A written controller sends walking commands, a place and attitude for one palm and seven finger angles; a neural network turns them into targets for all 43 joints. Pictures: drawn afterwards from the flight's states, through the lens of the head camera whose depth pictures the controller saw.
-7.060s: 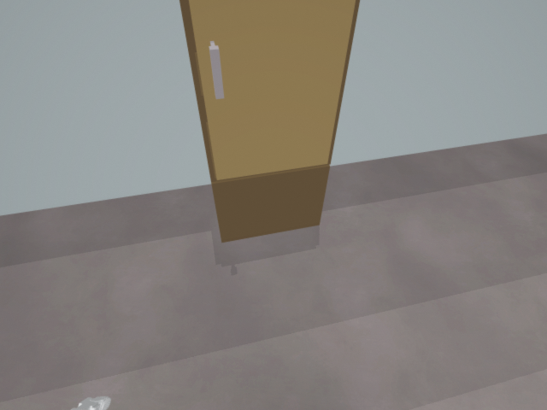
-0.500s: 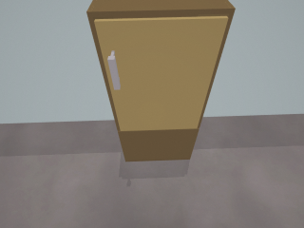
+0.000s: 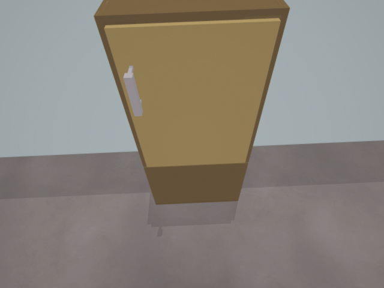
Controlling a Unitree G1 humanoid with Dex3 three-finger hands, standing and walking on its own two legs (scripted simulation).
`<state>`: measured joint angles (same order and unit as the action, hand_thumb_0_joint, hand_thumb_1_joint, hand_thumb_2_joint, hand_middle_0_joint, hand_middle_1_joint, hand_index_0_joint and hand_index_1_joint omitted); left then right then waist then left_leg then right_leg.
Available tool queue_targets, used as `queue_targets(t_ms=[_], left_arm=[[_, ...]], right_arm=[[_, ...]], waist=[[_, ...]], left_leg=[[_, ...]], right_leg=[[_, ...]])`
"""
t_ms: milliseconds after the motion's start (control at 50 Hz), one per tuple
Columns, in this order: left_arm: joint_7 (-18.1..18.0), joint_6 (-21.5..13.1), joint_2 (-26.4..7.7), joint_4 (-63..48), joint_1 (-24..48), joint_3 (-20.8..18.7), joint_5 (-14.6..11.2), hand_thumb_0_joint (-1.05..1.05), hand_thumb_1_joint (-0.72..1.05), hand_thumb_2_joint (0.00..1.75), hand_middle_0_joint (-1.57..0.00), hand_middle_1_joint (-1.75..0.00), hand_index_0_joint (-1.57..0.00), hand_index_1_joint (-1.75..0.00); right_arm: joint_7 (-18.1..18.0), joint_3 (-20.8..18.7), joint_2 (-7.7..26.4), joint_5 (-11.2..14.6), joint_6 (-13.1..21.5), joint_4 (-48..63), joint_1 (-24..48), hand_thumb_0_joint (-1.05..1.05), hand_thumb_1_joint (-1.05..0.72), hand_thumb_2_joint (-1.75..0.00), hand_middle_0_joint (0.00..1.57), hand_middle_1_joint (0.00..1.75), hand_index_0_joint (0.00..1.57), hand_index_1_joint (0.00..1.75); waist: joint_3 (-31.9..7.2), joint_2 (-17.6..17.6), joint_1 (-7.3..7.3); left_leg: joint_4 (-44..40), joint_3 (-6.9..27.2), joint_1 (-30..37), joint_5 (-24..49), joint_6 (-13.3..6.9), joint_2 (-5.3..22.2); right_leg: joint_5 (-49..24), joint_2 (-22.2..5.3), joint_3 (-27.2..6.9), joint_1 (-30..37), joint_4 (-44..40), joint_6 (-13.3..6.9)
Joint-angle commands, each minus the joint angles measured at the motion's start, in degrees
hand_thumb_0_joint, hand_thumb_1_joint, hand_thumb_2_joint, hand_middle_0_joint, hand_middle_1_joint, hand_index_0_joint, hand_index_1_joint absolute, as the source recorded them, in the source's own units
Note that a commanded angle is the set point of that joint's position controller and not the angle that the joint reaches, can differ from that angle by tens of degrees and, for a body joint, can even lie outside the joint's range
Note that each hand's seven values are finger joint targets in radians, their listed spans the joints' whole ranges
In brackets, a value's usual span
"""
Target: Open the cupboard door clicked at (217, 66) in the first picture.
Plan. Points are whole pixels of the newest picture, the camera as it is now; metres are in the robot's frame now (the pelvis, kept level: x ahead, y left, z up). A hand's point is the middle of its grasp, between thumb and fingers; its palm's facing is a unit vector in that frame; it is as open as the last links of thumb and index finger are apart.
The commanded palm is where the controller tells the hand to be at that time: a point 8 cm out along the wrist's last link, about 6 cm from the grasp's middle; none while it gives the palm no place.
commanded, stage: shuffle to correct the standing spot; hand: left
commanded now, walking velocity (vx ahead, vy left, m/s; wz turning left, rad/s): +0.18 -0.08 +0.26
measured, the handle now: (134, 91) +0.61 +0.20 +0.06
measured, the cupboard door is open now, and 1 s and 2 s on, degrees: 0 0 0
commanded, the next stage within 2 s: come to a stop and stand still in 0.26 s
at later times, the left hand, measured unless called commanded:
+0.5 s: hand out of the picture +0.09 +0.16 -0.19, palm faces +0.10 -0.97 -0.23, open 7.3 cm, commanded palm none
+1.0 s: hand out of the picture +0.07 +0.17 -0.19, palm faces +0.12 -0.97 -0.20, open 7.3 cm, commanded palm none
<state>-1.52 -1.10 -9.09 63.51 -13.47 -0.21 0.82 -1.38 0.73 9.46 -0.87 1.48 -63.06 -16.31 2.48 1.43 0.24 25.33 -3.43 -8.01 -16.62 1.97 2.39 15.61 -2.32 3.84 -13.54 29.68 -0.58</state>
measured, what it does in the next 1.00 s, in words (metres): steps on the spot: right foot, then left foot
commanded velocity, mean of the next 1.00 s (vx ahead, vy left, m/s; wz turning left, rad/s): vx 0.01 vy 0.01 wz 0.04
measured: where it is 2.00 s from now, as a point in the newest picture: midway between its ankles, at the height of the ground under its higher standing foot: outside the picture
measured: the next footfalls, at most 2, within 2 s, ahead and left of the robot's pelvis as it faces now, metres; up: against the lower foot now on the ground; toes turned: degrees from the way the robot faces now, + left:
right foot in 0.48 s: +0.13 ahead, -0.11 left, +0.00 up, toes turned +3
left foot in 0.84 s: +0.13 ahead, +0.09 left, +0.00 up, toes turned +8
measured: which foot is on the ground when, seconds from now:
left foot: down 0.00-0.48, up 0.50-0.82, down 0.84-1.00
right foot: down 0.00-0.28, up 0.30-0.46, down 0.48-1.00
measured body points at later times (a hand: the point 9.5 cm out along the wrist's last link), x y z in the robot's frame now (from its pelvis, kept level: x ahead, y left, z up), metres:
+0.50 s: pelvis +0.07 -0.02 -0.02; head +0.12 -0.04 +0.43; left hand +0.09 +0.21 -0.17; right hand +0.02 -0.23 -0.18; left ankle -0.03 +0.13 -0.73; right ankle +0.08 -0.10 -0.74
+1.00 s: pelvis +0.07 +0.00 -0.02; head +0.09 +0.00 +0.43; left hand +0.07 +0.23 -0.17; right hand +0.20 -0.22 -0.15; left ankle +0.09 +0.09 -0.74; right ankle +0.09 -0.12 -0.74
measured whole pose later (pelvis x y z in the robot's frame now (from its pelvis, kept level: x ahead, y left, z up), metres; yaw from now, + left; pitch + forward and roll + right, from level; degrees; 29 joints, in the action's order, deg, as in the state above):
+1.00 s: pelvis +0.07 +0.00 -0.02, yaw +4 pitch -1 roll -1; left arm -2.3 -0.2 -9.6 58.3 -16.4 -0.3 1.6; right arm -0.4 -1.5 9.9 -0.7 -1.4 -53.4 -8.0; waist 3.0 -0.1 -1.9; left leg 38.5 -5.5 -19.1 -19.0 -1.6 0.9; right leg 17.5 -1.2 4.1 -16.7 36.6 -0.5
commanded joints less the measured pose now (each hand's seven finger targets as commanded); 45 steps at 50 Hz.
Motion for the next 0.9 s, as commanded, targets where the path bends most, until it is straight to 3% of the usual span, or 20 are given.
queue_targets(t_ms=[0, 100, 200, 260, 300, 340, 400, 420, 440, 460, 480, 500, 580, 700, 780, 800, 820, 840, 860, 880], left_arm=[[-0.12, -0.53, -6.85, -1.47, -4.14, -1.35, 0.07, 0.0, 0.9, 0.9, -0.2, -0.3, -0.2, -0.3], [0.46, -0.05, -8.59, -2.07, -5.63, -2.57, 0.43, 0.0, 0.9, 0.9, -0.2, -0.3, -0.2, -0.3], [0.54, -0.46, -8.14, -2.79, -6.11, -3.22, 0.48, 0.0, 0.9, 0.9, -0.2, -0.3, -0.2, -0.3], [0.92, -0.8, -3.69, -5.0, -2.48, -2.42, 0.55, 0.0, 0.9, 0.9, -0.2, -0.3, -0.2, -0.3], [1.09, -1.09, -3.87, -7.15, 1.95, -2.49, 0.57, 0.0, 0.9, 0.9, -0.2, -0.3, -0.2, -0.3], [1.62, -1.45, -3.35, -8.03, 4.06, -2.88, 0.18, 0.0, 0.9, 0.9, -0.2, -0.3, -0.2, -0.3], [2.08, -1.68, -1.43, -4.87, -6.42, -3.14, -0.09, 0.0, 0.9, 0.9, -0.2, -0.3, -0.2, -0.3], [1.62, -2.04, -4.05, -2.53, -13.41, -3.74, 0.06, 0.0, 0.9, 0.9, -0.2, -0.3, -0.2, -0.3], [0.56, -2.4, -9.19, -0.64, -18.7, -4.78, 0.42, 0.0, 0.9, 0.9, -0.2, -0.3, -0.2, -0.3], [0.23, -2.44, -10.45, -0.62, -19.06, -4.08, -0.15, 0.0, 0.9, 0.9, -0.2, -0.3, -0.2, -0.3], [-0.03, -2.36, -9.9, -1.4, -14.89, -3.33, 0.07, 0.0, 0.9, 0.9, -0.2, -0.3, -0.2, -0.3], [-0.17, -2.38, -9.68, -2.96, -10.28, -3.47, 0.48, 0.0, 0.9, 0.9, -0.2, -0.3, -0.2, -0.3], [-1.1, -0.92, -6.73, -5.41, -4.76, -2.72, 0.65, 0.0, 0.9, 0.9, -0.2, -0.3, -0.2, -0.3], [-1.23, 0.41, -9.55, -6.7, -5.58, -3.98, 0.73, 0.0, 0.9, 0.9, -0.2, -0.3, -0.2, -0.3], [-1.16, 1.12, -9.22, -7.83, -2.94, -3.97, 0.28, 0.0, 0.9, 0.9, -0.2, -0.3, -0.2, -0.3], [-1.09, 1.42, -7.56, -8.39, -3.05, -3.66, 0.18, 0.0, 0.9, 0.9, -0.2, -0.3, -0.2, -0.3], [-1.03, 1.85, -4.77, -9.09, -3.99, -3.04, 0.05, 0.0, 0.9, 0.9, -0.2, -0.3, -0.2, -0.3], [-1.22, 2.0, -3.94, -8.99, -4.02, -2.57, -0.06, 0.0, 0.9, 0.9, -0.2, -0.3, -0.2, -0.3], [-1.3, 2.42, -4.05, -8.77, -3.68, -2.54, 0.14, 0.0, 0.9, 0.9, -0.2, -0.3, -0.2, -0.3], [-2.57, 1.61, -6.38, -4.61, -12.5, -1.37, -0.75, 0.0, 0.9, 0.9, -0.2, -0.3, -0.2, -0.3]], right_arm=[[-0.26, -0.9, 4.06, -0.33, 0.23, 1.31, -3.83, 0.0, -0.9, -0.9, 0.2, 0.3, 0.2, 0.3], [0.34, -1.02, 2.81, -0.82, -0.15, 2.36, -3.9, 0.0, -0.9, -0.9, 0.2, 0.3, 0.2, 0.3], [0.57, -1.17, 1.84, -0.8, 0.56, 2.3, -6.25, 0.0, -0.9, -0.9, 0.2, 0.3, 0.2, 0.3], [-0.23, -2.57, 7.33, -1.11, 1.45, -0.66, -13.94, 0.0, -0.9, -0.9, 0.2, 0.3, 0.2, 0.3], [-1.17, -3.08, 8.41, -1.52, 1.46, -0.97, -16.16, 0.0, -0.9, -0.9, 0.2, 0.3, 0.2, 0.3], [-1.52, -3.26, 8.52, -1.76, 1.69, -0.33, -14.69, 0.0, -0.9, -0.9, 0.2, 0.3, 0.2, 0.3], [-1.64, -2.67, 8.0, -0.92, 1.27, 2.47, -5.08, 0.0, -0.9, -0.9, 0.2, 0.3, 0.2, 0.3], [-1.51, -2.58, 6.41, -0.13, 1.43, 2.75, -4.92, 0.0, -0.9, -0.9, 0.2, 0.3, 0.2, 0.3], [-1.2, -2.03, 3.5, 0.57, 1.57, 4.0, -5.22, 0.0, -0.9, -0.9, 0.2, 0.3, 0.2, 0.3], [-1.37, -1.93, 2.3, 1.02, 1.14, 5.07, -3.76, 0.0, -0.9, -0.9, 0.2, 0.3, 0.2, 0.3], [-1.56, -2.17, 2.08, 1.0, 0.73, 4.19, -5.27, 0.0, -0.9, -0.9, 0.2, 0.3, 0.2, 0.3], [-1.36, -2.71, 2.08, 0.91, 0.31, 3.75, -3.4, 0.0, -0.9, -0.9, 0.2, 0.3, 0.2, 0.3], [-0.46, -2.57, -0.78, 0.81, -1.82, 2.73, -3.24, 0.0, -0.9, -0.9, 0.2, 0.3, 0.2, 0.3], [-0.04, -3.04, 1.04, 0.39, -2.47, 5.85, 1.79, 0.0, -0.9, -0.9, 0.2, 0.3, 0.2, 0.3], [0.0, -3.28, 2.32, 0.21, -2.05, 5.87, -0.82, 0.0, -0.9, -0.9, 0.2, 0.3, 0.2, 0.3], [-0.15, -3.63, 4.62, -0.03, -1.51, 5.86, -1.83, 0.0, -0.9, -0.9, 0.2, 0.3, 0.2, 0.3], [-0.36, -3.93, 7.33, -0.34, -1.09, 6.96, -0.92, 0.0, -0.9, -0.9, 0.2, 0.3, 0.2, 0.3], [-0.38, -3.68, 8.28, -0.5, -1.4, 7.82, 1.48, 0.0, -0.9, -0.9, 0.2, 0.3, 0.2, 0.3], [-0.48, -3.35, 7.35, -0.64, -1.39, 8.54, 4.25, 0.0, -0.9, -0.9, 0.2, 0.3, 0.2, 0.3], [-0.91, -4.68, 11.16, 0.51, -0.89, 12.81, 13.52, 0.0, -0.9, -0.9, 0.2, 0.3, 0.2, 0.3]], waist=[[-0.82, -2.02, -0.55], [3.7, -6.76, -0.92], [4.13, -5.17, 0.62], [3.15, 14.64, 3.19], [5.03, 14.77, 4.66], [5.77, 10.36, 4.26], [0.33, 8.2, -2.86], [-4.34, 0.91, -5.25], [-8.43, -13.42, -6.52], [-8.89, -15.63, -5.97], [-8.01, -9.91, -3.64], [-3.07, -9.34, -2.85], [-1.31, -11.04, -0.57], [-4.32, -8.5, -1.94], [-4.52, -7.63, 0.68], [-5.4, -2.14, 0.83], [-5.0, 8.17, -0.12], [-3.77, 11.34, -0.84], [-2.51, 10.74, -0.98], [-2.25, 12.85, -5.14]], left_leg=[[-2.68, 2.34, -4.06, 3.78, -2.88, 2.72], [3.89, 0.57, -10.57, -4.88, -3.24, -0.21], [5.31, 0.11, -7.13, -1.22, -3.89, 0.01], [-3.59, 17.08, 2.14, 18.43, -9.71, 11.98], [-3.16, 23.66, 9.71, 37.76, -15.26, 17.42], [-1.7, 21.88, 8.78, 40.48, -15.77, 18.5], [5.54, 7.81, -4.11, 31.76, -7.94, 8.73], [12.3, 4.82, -9.07, 25.21, -5.35, 5.0], [22.31, 1.34, -18.2, 2.97, -2.82, 0.3], [31.38, 3.39, -17.37, -18.95, -2.16, -1.62], [32.66, 5.71, -15.75, -20.7, -1.83, -0.24], [33.21, 4.35, -16.43, -19.15, -1.66, -0.05], [27.48, 1.53, -14.3, -11.68, -0.62, -0.17], [17.02, -0.51, -13.21, -7.2, 0.03, -1.74], [1.38, -0.66, -1.02, 7.13, -0.95, -0.85], [-0.88, 3.28, 3.9, 18.7, -2.82, 3.83], [-3.12, 13.16, 2.99, 31.68, -7.83, 12.56], [-6.03, 14.76, -1.52, 35.86, -12.71, 16.45], [-8.13, 13.62, -5.43, 28.72, -14.01, 15.58], [9.84, 10.03, -9.08, 32.07, -10.32, 15.47]], right_leg=[[-4.95, -4.68, -4.97, 3.16, -4.83, -1.95], [14.75, -6.95, -8.38, 0.5, -9.28, -4.2], [11.09, -7.83, -6.11, -3.47, -6.28, -5.41], [8.64, 1.75, 5.55, -12.71, 15.23, -1.4], [20.64, 1.26, 2.34, -24.2, 24.11, -2.08], [20.4, -0.73, 0.1, -24.71, 24.01, -2.55], [1.43, 1.55, 4.06, -0.35, 2.66, -1.31], [-10.58, -0.67, 0.45, 10.8, -0.41, -0.97], [-28.77, -13.36, -13.96, 19.38, -3.34, -4.18], [-49.3, -22.45, -22.89, 15.48, -6.65, -10.26], [-52.09, -22.23, -20.04, 12.4, -5.4, -14.21], [-53.8, -19.65, -16.59, 7.34, -5.19, -13.84], [-47.56, -14.44, -7.23, 2.38, -5.1, -10.71], [-43.2, -15.22, -9.26, 7.09, -4.08, -11.46], [-28.92, -11.96, -7.33, 0.15, -0.38, -7.2], [-18.75, -8.35, -4.7, -3.3, 2.97, -4.45], [-1.42, -2.71, -0.54, -6.06, 7.24, -0.76], [15.3, -0.76, 0.21, -5.32, 12.9, 0.25], [17.73, -0.9, -1.55, -4.07, 17.29, -0.07], [7.47, -6.29, -12.96, -3.89, 4.73, -1.12]])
